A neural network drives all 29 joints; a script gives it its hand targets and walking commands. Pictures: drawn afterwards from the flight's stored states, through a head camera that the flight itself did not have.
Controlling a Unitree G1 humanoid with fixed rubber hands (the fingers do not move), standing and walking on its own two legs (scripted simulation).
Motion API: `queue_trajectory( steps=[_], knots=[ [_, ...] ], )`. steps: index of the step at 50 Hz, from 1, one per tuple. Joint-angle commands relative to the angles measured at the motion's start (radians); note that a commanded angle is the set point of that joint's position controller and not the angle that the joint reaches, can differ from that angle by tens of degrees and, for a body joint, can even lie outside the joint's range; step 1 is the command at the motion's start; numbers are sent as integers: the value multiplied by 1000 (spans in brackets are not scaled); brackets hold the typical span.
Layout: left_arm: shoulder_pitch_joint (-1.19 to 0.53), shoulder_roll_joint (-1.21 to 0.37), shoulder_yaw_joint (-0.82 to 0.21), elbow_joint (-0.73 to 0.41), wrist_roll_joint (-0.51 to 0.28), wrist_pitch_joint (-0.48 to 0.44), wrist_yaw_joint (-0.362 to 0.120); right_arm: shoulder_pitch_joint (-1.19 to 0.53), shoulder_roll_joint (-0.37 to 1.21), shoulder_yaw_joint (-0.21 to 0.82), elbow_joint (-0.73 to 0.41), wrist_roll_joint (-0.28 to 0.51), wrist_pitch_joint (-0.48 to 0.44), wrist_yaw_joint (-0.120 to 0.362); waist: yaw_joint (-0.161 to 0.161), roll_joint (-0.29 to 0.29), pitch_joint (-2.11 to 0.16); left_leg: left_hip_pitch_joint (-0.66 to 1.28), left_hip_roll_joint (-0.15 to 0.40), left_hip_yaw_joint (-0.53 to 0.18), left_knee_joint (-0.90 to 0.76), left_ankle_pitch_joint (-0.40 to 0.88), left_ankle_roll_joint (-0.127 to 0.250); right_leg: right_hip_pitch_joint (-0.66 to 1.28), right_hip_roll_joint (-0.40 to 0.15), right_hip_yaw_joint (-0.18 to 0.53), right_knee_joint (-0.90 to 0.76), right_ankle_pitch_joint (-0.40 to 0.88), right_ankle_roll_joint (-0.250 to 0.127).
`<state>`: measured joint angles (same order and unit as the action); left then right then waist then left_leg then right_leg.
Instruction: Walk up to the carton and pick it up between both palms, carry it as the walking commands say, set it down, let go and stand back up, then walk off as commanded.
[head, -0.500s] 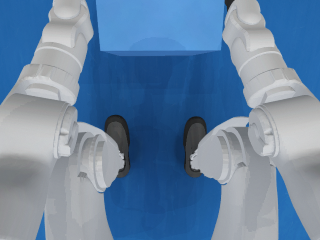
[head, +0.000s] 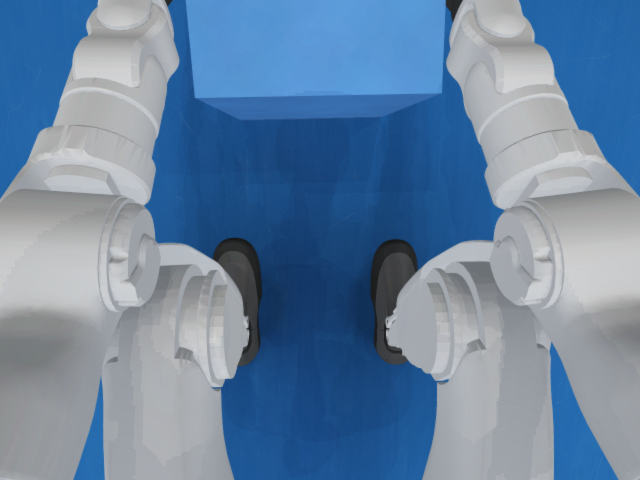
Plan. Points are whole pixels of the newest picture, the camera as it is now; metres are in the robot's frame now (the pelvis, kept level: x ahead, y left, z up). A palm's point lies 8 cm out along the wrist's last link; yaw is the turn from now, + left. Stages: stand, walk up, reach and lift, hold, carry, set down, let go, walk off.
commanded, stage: reach and lift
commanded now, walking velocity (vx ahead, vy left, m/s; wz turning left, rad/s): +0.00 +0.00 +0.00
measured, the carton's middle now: (311, 7) +0.55 +0.02 -0.23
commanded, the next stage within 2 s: none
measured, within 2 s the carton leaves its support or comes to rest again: leaves its support in 0.12 s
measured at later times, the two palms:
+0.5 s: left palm out of the picture +0.54 +0.17 -0.11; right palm out of the picture +0.54 -0.12 -0.10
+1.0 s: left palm out of the picture +0.54 +0.17 -0.06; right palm out of the picture +0.54 -0.12 -0.05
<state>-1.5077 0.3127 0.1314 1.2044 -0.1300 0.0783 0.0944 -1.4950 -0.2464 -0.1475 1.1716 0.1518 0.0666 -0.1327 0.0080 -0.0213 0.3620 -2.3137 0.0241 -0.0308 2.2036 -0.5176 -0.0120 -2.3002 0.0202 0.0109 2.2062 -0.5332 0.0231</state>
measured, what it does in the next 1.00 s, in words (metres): rises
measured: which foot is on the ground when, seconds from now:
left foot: down 0.00-1.00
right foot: down 0.00-1.00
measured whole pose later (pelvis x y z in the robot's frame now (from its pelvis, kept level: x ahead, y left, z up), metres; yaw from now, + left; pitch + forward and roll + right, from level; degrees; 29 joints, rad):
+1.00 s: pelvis +0.02 +0.00 +0.06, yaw +2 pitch +46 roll -1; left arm -1.20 0.11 0.36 0.74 0.14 0.33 0.08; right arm -1.17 -0.01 -0.45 0.65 -0.14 0.31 -0.10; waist -0.01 -0.01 0.00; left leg -2.28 -0.02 -0.04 1.99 -0.52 -0.03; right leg -2.25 0.03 0.03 2.00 -0.56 0.04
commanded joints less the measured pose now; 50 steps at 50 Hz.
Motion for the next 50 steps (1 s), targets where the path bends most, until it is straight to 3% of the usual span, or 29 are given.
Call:
queue_trajectory(
  steps=[1,7,12,17,27,38,50],
  knots=[
    [-468,-904,-187,-220,-3,22,-261,-489,925,215,-218,0,35,256,33,25,-1147,565,-120,91,-156,185,19,553,114,-77,-158,174,-16],
    [-487,-1010,-241,-362,-37,40,-270,-485,1015,225,-342,22,57,264,10,35,-1408,692,-134,99,-139,326,10,621,125,-107,-142,301,-13],
    [-460,-1064,-242,-391,2,75,-284,-420,1065,182,-347,-35,95,282,-18,63,-1367,687,-140,99,-162,327,3,526,127,-121,-170,287,-12],
    [-438,-1081,-219,-395,58,104,-285,-417,1072,157,-372,-86,127,294,-16,76,-1345,649,-145,108,-195,275,0,497,127,-112,-208,242,-9],
    [-451,-1117,-223,-448,92,147,-276,-455,1095,192,-452,-115,172,295,-12,57,-1496,700,-152,115,-255,252,-5,564,127,-113,-264,216,2],
    [-352,-1170,-182,-435,156,198,-295,-354,1154,164,-432,-174,223,311,-14,50,-1467,675,-161,112,-323,264,-7,554,135,-111,-332,236,0],
    [-341,-1211,-274,-565,117,214,-291,-323,1201,252,-551,-147,242,299,-10,50,-1675,792,-173,111,-361,363,-20,696,148,-99,-372,343,6]
  ],
)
